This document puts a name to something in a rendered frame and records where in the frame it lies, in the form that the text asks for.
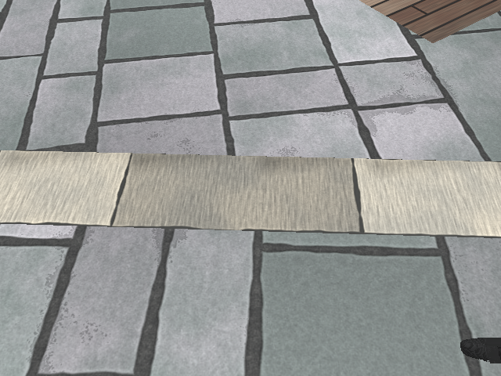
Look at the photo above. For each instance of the right robot hand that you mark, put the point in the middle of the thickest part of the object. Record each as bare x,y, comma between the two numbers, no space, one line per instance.
483,349

